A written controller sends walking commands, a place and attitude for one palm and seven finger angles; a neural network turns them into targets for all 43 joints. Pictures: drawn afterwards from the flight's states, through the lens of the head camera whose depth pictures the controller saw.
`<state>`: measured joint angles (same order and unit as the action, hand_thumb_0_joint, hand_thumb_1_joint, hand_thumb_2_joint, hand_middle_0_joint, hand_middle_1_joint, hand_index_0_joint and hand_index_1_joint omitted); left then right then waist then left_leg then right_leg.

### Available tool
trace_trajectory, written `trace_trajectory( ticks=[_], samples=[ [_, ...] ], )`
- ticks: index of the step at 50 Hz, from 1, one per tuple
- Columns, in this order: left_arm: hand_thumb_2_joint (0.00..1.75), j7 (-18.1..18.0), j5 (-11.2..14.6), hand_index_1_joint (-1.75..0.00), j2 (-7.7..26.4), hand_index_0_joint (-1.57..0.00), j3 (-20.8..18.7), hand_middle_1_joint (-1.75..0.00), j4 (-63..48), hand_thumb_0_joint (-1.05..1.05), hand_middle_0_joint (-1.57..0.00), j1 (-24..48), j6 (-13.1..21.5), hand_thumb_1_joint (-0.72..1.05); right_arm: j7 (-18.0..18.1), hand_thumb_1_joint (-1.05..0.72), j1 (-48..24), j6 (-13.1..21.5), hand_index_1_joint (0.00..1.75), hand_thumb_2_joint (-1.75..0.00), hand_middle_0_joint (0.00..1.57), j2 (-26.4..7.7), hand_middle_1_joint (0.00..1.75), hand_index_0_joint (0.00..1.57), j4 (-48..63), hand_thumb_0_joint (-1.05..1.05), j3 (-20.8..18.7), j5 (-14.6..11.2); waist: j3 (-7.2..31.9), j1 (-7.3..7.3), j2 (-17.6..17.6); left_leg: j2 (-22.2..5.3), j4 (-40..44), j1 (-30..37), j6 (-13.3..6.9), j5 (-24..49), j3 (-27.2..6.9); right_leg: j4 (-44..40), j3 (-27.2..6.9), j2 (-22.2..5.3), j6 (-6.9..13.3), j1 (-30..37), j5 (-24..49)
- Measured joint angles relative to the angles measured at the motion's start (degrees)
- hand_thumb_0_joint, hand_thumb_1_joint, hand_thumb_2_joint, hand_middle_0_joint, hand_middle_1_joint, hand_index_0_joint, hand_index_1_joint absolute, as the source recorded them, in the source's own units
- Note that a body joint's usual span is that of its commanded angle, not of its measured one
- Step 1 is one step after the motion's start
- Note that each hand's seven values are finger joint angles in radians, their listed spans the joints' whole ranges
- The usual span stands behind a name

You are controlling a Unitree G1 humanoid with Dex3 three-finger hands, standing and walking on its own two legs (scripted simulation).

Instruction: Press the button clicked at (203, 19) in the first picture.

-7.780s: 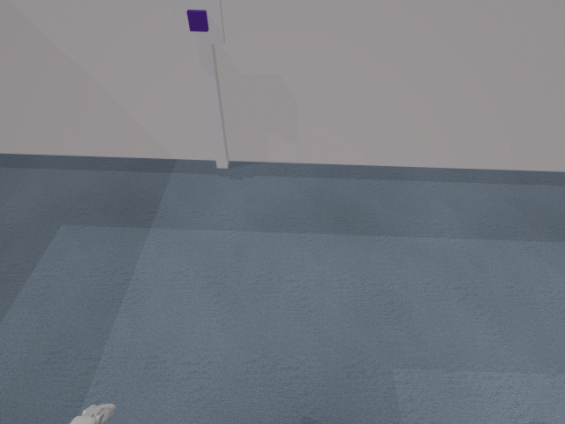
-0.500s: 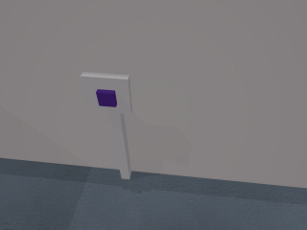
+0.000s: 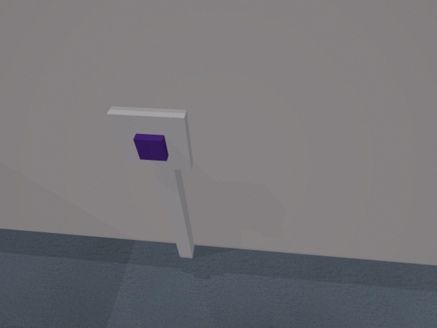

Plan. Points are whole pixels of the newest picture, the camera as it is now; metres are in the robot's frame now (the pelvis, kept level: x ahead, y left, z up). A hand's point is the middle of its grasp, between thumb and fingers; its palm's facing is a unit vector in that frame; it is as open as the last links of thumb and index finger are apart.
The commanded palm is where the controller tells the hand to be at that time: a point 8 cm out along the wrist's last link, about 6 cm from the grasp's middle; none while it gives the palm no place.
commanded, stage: come to a stop and stand still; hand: left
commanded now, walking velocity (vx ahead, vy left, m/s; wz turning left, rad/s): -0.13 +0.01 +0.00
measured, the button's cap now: (152, 146) +0.52 +0.19 +0.02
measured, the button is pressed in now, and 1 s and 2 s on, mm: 0 0 0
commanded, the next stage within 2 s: look again from close up in 0.96 s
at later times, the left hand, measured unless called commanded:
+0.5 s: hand out of the picture -0.01 +0.19 -0.16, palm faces +0.00 -0.98 -0.20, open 7.4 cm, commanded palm none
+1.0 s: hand out of the picture -0.01 +0.16 -0.16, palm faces +0.01 -0.99 -0.16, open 7.4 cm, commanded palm none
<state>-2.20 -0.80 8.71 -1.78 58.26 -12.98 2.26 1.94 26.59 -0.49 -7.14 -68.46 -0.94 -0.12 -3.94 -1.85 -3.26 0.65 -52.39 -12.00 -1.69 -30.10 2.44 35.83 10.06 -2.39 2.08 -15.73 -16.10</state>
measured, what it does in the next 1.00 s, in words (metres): steps on the spot: left foot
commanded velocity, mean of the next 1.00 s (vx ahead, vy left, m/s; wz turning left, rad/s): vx -0.02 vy -0.04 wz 0.00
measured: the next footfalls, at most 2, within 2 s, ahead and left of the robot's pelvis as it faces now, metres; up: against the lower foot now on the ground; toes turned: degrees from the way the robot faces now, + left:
left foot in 0.14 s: +0.08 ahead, +0.13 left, +0.00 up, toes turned +3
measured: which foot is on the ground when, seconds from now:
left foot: up 0.00-0.12, down 0.14-1.00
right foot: down 0.00-1.00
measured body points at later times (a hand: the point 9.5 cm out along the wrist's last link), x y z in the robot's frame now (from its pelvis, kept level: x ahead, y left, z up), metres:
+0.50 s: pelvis +0.00 +0.02 +0.02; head +0.01 +0.02 +0.47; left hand -0.01 +0.25 -0.14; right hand +0.06 -0.21 -0.14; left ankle +0.04 +0.13 -0.72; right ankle +0.03 -0.10 -0.72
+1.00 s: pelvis -0.01 +0.00 +0.02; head -0.02 +0.00 +0.47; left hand -0.01 +0.21 -0.14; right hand -0.07 -0.21 -0.14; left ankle +0.04 +0.13 -0.72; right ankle +0.03 -0.10 -0.72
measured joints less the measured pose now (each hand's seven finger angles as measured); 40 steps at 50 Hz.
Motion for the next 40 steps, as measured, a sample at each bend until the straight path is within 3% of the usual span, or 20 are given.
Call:
trace_trajectory(
  ticks=[3,7,12,18,28,40],
  samples=[
    [0.89,-0.7,-0.5,-0.3,-0.2,-0.2,0.0,-0.3,-0.1,0.0,-0.2,0.2,-1.3,0.92,-0.2,-0.91,-3.9,-0.8,0.3,-0.9,0.2,-0.2,0.3,0.2,2.0,0.01,-0.7,0.2,0.6,0.05,1.1,-2.4,-0.1,-5.1,1.0,0.4,0.8,-2.3,0.0,-0.4,-0.9,1.2,0.9],
    [0.89,-0.7,-0.2,-0.3,0.5,-0.2,-0.4,-0.3,0.1,0.0,-0.2,0.3,-3.2,0.93,-0.5,-0.91,-7.9,1.0,0.3,-0.9,0.19,0.0,0.3,0.2,5.9,0.0,-1.1,0.3,0.8,0.36,2.8,-4.8,14.3,-5.0,1.8,13.7,1.2,0.1,-1.0,-1.1,-2.2,-0.3,0.1],
    [0.89,0.3,-0.2,-0.3,1.1,-0.2,-0.5,-0.3,0.7,0.0,-0.2,-1.0,-4.5,0.93,0.0,-0.94,-10.5,0.9,0.3,-0.9,0.2,-0.1,0.3,0.2,6.6,0.02,-1.2,1.2,2.5,1.55,4.6,-2.8,17.6,-3.5,0.1,13.3,2.9,-1.1,-4.7,-1.2,-2.3,0.2,-1.4],
    [0.89,0.4,-0.4,-0.3,0.7,-0.2,0.4,-0.3,1.8,0.0,-0.2,-3.8,-3.2,0.92,0.1,-0.94,-13.6,1.1,0.3,-0.9,0.2,-1.8,0.3,0.2,7.2,0.02,-1.4,0.8,2.4,2.79,4.2,-1.8,23.9,-1.4,-0.2,16.6,3.9,-7.6,-6.5,-0.9,-3.7,2.8,2.6],
    [0.89,0.7,-0.9,-0.3,-0.3,-0.2,0.9,-0.3,2.6,0.0,-0.2,-6.9,-4.0,0.91,-0.2,-0.92,-16.0,0.0,0.3,-0.9,0.2,-2.2,0.3,0.2,8.1,0.0,-1.9,0.5,1.3,2.55,2.9,-3.4,24.3,-1.7,1.4,17.8,4.1,-7.0,-6.7,0.7,-2.0,1.7,3.3],
    [0.89,0.5,-0.3,-0.3,-2.0,-0.2,2.0,-0.3,4.1,0.0,-0.2,-6.5,-2.3,0.9,-1.0,-0.92,-10.5,-0.6,0.3,-0.9,0.19,-1.5,0.3,0.2,4.0,0.0,-0.7,0.7,3.6,1.49,2.6,-4.8,26.3,-1.0,2.8,19.7,2.7,-10.1,-5.3,2.4,-0.3,3.3,5.1]
  ],
)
